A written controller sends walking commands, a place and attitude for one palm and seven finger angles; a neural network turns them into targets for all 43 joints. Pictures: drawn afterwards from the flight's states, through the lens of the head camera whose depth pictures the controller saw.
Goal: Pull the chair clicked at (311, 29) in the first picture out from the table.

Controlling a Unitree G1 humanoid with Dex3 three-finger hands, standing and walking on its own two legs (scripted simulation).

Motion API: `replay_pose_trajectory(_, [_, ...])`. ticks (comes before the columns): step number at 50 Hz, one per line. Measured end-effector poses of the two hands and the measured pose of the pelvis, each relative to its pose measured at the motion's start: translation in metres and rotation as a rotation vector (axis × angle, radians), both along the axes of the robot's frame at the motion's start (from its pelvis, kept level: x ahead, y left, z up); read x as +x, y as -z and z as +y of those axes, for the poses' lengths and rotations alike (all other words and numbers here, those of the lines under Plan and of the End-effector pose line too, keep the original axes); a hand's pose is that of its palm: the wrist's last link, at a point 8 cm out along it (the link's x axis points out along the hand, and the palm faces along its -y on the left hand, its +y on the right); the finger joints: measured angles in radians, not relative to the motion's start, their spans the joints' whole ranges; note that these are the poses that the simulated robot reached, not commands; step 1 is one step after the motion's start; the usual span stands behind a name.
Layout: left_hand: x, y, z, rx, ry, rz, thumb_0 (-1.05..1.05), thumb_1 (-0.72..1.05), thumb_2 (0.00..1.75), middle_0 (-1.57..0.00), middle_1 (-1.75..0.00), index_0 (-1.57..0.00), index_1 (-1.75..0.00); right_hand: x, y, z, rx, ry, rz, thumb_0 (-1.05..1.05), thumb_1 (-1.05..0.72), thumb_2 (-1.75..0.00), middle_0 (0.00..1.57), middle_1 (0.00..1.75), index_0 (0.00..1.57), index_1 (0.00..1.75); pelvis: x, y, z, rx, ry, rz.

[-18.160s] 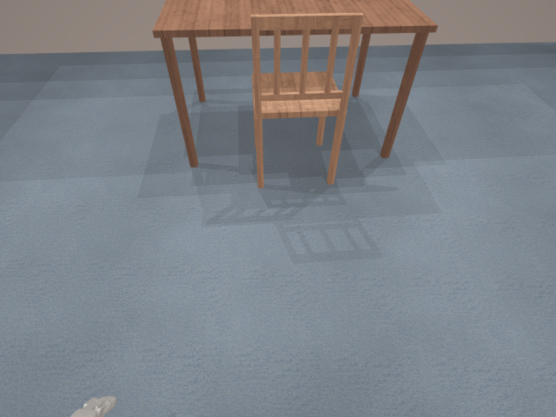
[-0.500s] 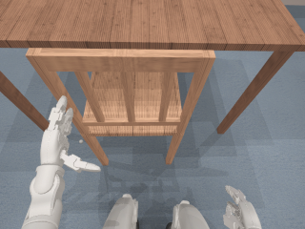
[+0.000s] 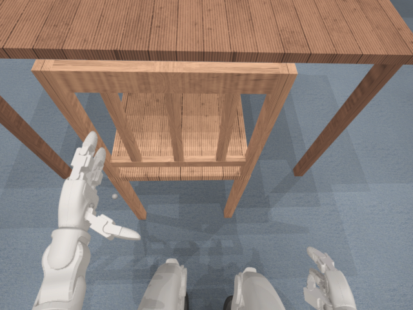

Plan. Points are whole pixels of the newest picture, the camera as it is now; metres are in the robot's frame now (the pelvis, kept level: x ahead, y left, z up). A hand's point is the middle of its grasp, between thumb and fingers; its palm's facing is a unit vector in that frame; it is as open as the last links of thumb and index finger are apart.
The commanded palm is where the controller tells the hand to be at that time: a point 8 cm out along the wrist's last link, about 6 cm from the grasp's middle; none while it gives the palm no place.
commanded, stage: aim the fingers beside a spindle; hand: left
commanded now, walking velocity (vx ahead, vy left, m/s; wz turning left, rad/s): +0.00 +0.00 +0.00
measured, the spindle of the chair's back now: (175, 130) +0.47 +0.10 +0.00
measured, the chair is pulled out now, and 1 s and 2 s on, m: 0.00 0.00 0.00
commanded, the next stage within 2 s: push the fingers through the gap in 1.14 s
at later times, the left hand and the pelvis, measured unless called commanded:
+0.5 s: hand (111, 187) +0.33 +0.20 +0.02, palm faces +0.09 -1.00 -0.04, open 16.9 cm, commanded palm +0.30 +0.23 +0.02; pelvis +0.01 +0.00 +0.00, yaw +0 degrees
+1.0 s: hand (125, 196) +0.30 +0.16 +0.04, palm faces +0.03 -1.00 -0.05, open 16.9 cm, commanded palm +0.29 +0.23 +0.03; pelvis +0.00 +0.00 +0.00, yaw +0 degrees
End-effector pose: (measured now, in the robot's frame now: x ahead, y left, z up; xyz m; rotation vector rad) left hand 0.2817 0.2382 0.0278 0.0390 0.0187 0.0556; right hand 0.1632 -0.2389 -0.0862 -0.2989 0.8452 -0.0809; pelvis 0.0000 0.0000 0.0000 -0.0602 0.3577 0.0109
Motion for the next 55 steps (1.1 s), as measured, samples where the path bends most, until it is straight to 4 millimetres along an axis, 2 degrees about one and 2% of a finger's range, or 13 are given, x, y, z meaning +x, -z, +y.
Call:
replay_pose_trajectory(5, [0.005, -0.018, 0.005, 0.018, -0.019, -0.071, -0.01, -0.50, 0.30, -0.06, -0.08, -0.06, -0.08, 0.000, 0.000, 0.004, 0.014, -0.010, 0.012, 0.01, -0.91, -0.89, 0.20, 0.30, 0.20, 0.30, 0.001, -0.003, 0.001, 0.003, -0.003, -0.001])
replay_pose_trajectory(12, [0.013, 0.027, 0.001, -0.033, -0.007, 0.104, -0.01, -0.50, 0.30, -0.06, -0.08, -0.06, -0.08, 0.000, 0.004, 0.002, 0.004, 0.000, 0.015, 0.01, -0.91, -0.89, 0.20, 0.30, 0.20, 0.30, 0.000, 0.003, 0.002, 0.000, -0.001, 0.018])
replay_pose_trajectory(16, [0.012, 0.007, -0.004, -0.008, 0.006, 0.014, -0.01, -0.50, 0.30, -0.06, -0.08, -0.06, -0.08, -0.002, 0.002, 0.001, -0.006, 0.005, 0.020, 0.01, -0.91, -0.89, 0.20, 0.30, 0.20, 0.30, 0.002, 0.001, 0.003, -0.001, 0.002, 0.013])
replay_pose_trajectory(21, [0.017, -0.020, 0.007, 0.030, -0.032, -0.075, -0.01, -0.50, 0.30, -0.07, -0.08, -0.06, -0.08, -0.002, 0.002, 0.005, 0.014, -0.002, 0.039, 0.01, -0.91, -0.89, 0.20, 0.30, 0.20, 0.30, 0.005, -0.004, 0.003, 0.002, 0.001, 0.009])
replay_pose_trajectory(25, [0.019, 0.009, 0.012, -0.005, -0.039, 0.054, -0.01, -0.50, 0.30, -0.06, -0.08, -0.06, -0.08, 0.000, 0.003, 0.005, 0.025, -0.002, 0.043, 0.01, -0.91, -0.89, 0.20, 0.30, 0.20, 0.30, 0.006, -0.002, 0.002, 0.004, -0.001, 0.017])
replay_pose_trajectory(29, [0.012, 0.027, -0.003, -0.039, 0.008, 0.124, -0.01, -0.50, 0.30, -0.06, -0.08, -0.05, -0.08, 0.002, 0.002, 0.002, 0.008, 0.009, 0.028, 0.01, -0.91, -0.89, 0.20, 0.30, 0.20, 0.30, 0.006, 0.000, 0.003, 0.000, -0.001, 0.020])
replay_pose_trajectory(33, [0.006, -0.003, -0.014, -0.011, 0.019, -0.002, -0.02, -0.50, 0.30, -0.06, -0.08, -0.06, -0.08, 0.003, -0.002, 0.002, 0.002, 0.009, 0.019, 0.01, -0.91, -0.89, 0.20, 0.30, 0.20, 0.30, 0.008, -0.004, 0.003, 0.002, 0.004, 0.009])
replay_pose_trajectory(37, [0.007, -0.027, -0.004, 0.039, -0.030, -0.094, -0.01, -0.50, 0.30, -0.07, -0.08, -0.06, -0.08, 0.005, -0.001, 0.005, 0.023, -0.007, 0.025, 0.01, -0.91, -0.89, 0.20, 0.30, 0.20, 0.30, 0.008, -0.006, 0.001, 0.008, 0.001, 0.003])
replay_pose_trajectory(41, [0.012, 0.002, 0.008, 0.014, -0.061, 0.024, -0.01, -0.50, 0.30, -0.06, -0.08, -0.06, -0.08, 0.007, 0.004, 0.005, 0.038, -0.015, 0.028, 0.01, -0.91, -0.89, 0.20, 0.30, 0.20, 0.30, 0.005, -0.002, -0.002, 0.010, -0.003, 0.011])
replay_pose_trajectory(45, [0.006, 0.026, -0.006, -0.031, -0.006, 0.121, -0.01, -0.50, 0.30, -0.06, -0.08, -0.05, -0.08, 0.008, 0.004, 0.000, 0.024, -0.001, 0.010, 0.01, -0.91, -0.89, 0.20, 0.30, 0.20, 0.30, 0.003, 0.001, -0.003, 0.005, -0.004, 0.013])
replay_pose_trajectory(49, [-0.002, -0.003, -0.023, -0.006, 0.035, 0.007, -0.02, -0.50, 0.30, -0.06, -0.08, -0.06, -0.08, 0.006, -0.001, -0.002, 0.013, 0.004, -0.001, 0.01, -0.91, -0.89, 0.20, 0.30, 0.20, 0.30, 0.005, -0.002, -0.004, 0.008, 0.001, 0.001])
replay_pose_trajectory(52, [0.000, -0.026, -0.017, 0.032, -0.003, -0.092, -0.01, -0.50, 0.30, -0.07, -0.08, -0.06, -0.08, 0.004, -0.001, -0.002, 0.020, -0.003, 0.007, 0.01, -0.91, -0.89, 0.20, 0.30, 0.20, 0.30, 0.005, -0.005, -0.005, 0.013, 0.001, -0.006])
replay_pose_trajectory(55, [0.008, -0.019, -0.001, 0.042, -0.061, -0.071, -0.01, -0.50, 0.30, -0.07, -0.08, -0.06, -0.08, 0.003, 0.003, -0.003, 0.030, -0.011, 0.020, 0.01, -0.91, -0.89, 0.20, 0.30, 0.20, 0.30, 0.003, -0.003, -0.008, 0.015, -0.001, -0.001])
